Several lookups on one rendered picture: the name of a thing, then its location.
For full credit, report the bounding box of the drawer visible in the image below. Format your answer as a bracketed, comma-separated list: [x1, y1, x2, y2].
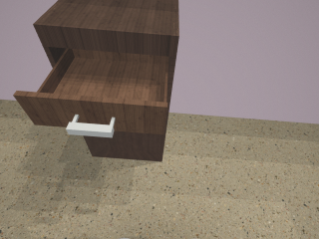
[13, 48, 169, 135]

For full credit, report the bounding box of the cabinet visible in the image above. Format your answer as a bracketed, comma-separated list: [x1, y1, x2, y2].
[33, 0, 179, 162]

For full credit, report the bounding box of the handle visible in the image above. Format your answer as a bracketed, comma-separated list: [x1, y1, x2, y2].
[66, 115, 116, 138]

